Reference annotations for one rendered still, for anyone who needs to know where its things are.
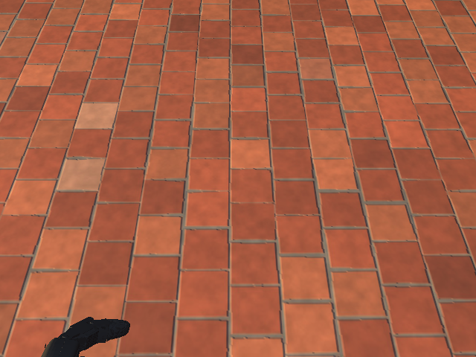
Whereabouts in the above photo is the left robot hand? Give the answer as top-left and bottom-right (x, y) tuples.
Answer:
(41, 317), (130, 357)

